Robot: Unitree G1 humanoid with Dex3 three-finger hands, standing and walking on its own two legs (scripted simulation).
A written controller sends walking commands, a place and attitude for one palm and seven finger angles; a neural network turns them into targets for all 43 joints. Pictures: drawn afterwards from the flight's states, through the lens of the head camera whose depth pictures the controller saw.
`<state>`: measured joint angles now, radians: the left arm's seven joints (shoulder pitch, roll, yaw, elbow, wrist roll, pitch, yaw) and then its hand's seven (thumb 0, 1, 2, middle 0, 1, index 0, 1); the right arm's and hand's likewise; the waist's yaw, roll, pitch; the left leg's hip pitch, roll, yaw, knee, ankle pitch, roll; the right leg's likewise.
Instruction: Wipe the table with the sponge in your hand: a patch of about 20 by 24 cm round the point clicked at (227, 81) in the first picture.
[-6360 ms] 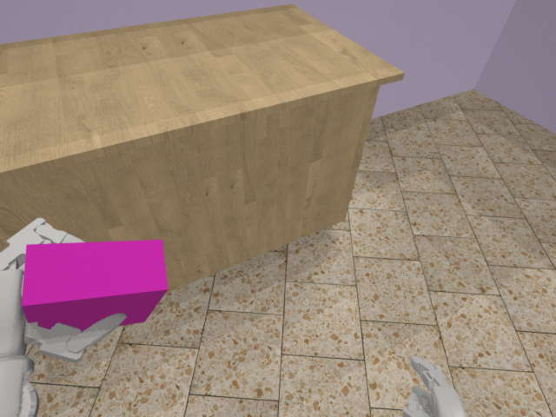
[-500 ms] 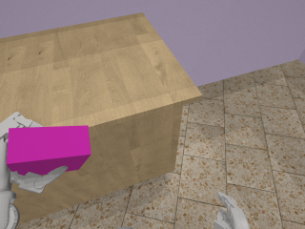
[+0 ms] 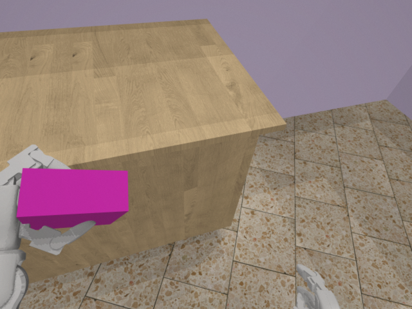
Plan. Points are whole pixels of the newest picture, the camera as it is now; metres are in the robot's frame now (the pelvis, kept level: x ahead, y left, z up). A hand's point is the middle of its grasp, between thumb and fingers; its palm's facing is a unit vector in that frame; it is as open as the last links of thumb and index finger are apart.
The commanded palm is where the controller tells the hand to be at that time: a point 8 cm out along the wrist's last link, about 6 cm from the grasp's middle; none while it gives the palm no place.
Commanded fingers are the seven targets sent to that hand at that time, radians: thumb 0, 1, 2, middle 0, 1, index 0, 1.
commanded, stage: come to a stop and stand still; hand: left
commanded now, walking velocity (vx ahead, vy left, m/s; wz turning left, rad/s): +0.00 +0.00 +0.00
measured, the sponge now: (90, 201) +0.23 +0.20 +0.14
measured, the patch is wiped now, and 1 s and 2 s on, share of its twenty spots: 0.00 0.00 0.00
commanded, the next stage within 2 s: look again from close up in 0.78 s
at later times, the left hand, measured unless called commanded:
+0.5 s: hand (44, 180) +0.25 +0.27 +0.16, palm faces +0.42 -0.83 -0.36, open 10.0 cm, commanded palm +0.18 +0.30 +0.18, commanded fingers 0.00 0.10 1.30 -1.20 -1.60 -1.20 -1.60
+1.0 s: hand (48, 176) +0.25 +0.27 +0.16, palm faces +0.44 -0.83 -0.36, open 10.0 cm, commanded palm +0.19 +0.30 +0.18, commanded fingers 0.00 0.10 1.30 -1.20 -1.60 -1.20 -1.60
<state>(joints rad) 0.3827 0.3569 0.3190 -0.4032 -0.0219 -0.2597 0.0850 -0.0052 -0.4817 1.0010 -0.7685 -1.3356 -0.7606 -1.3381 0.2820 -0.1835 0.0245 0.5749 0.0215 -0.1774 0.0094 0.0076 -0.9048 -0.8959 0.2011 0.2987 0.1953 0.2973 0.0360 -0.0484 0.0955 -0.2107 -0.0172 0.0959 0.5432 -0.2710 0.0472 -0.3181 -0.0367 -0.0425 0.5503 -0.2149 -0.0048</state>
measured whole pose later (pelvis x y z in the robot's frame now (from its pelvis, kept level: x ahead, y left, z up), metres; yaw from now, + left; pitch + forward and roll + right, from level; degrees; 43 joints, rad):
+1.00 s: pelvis +0.05 +0.01 +0.01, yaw +4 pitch +0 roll -1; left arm 0.41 0.34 0.33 -0.40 -0.04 -0.20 0.09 -0.01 -0.48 1.00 -0.77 -1.34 -0.76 -1.34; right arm 0.20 -0.19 0.03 0.56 -0.01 -0.10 -0.03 0.01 -0.90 -0.90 0.20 0.30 0.20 0.30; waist 0.04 -0.01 0.04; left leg -0.15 -0.02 0.02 0.41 -0.26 0.04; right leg -0.20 0.03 0.01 0.34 -0.14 0.00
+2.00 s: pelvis +0.15 +0.00 -0.02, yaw -2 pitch -1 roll -1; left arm 0.42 0.41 0.38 -0.47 -0.02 -0.22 0.12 -0.01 -0.48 1.01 -0.77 -1.34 -0.76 -1.34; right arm 0.25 -0.19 0.02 0.58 0.00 -0.10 -0.01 0.01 -0.90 -0.90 0.20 0.30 0.20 0.30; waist -0.03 0.02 0.06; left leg -0.23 0.03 0.08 0.82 -0.47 0.02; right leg -0.34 0.00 -0.15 0.65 -0.30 -0.06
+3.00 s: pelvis +0.20 +0.07 +0.01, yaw -5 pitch -1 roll -1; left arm 0.49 0.40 0.32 -0.49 -0.03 -0.21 0.07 -0.01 -0.48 1.01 -0.77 -1.34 -0.76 -1.34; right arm 0.23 -0.24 -0.03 0.56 0.01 -0.13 -0.04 0.01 -0.91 -0.90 0.20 0.30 0.19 0.30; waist -0.01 -0.04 0.05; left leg -0.30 0.05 0.06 0.49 -0.17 0.01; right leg -0.17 0.01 0.02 0.45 -0.26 0.01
